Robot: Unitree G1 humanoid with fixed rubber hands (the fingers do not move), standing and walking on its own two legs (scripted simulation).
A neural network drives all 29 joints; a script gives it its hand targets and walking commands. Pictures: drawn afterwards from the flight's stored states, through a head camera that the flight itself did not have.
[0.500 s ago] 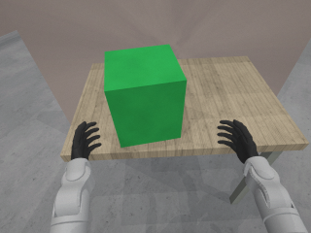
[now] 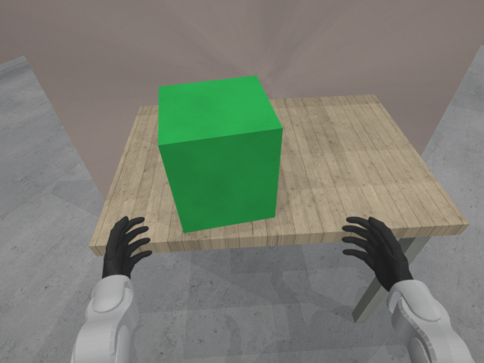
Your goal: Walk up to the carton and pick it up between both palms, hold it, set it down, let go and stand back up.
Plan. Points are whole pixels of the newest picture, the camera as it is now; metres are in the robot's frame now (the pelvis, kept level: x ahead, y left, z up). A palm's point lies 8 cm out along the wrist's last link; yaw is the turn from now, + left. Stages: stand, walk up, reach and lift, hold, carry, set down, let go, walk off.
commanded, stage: set down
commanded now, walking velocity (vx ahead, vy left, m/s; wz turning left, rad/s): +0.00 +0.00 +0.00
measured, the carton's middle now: (219, 155) +0.51 +0.11 +0.06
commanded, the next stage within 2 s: none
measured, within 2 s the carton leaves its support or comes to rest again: neither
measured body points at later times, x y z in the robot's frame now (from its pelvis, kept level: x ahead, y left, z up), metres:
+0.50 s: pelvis +0.01 +0.00 +0.00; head +0.00 +0.00 +0.45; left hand +0.23 +0.24 +0.01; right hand +0.26 -0.19 +0.02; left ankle +0.04 +0.16 -0.74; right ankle +0.04 -0.08 -0.74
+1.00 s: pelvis +0.03 +0.00 +0.00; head +0.04 +0.01 +0.45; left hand +0.23 +0.24 -0.03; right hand +0.26 -0.21 -0.02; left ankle +0.04 +0.16 -0.74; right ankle +0.04 -0.08 -0.74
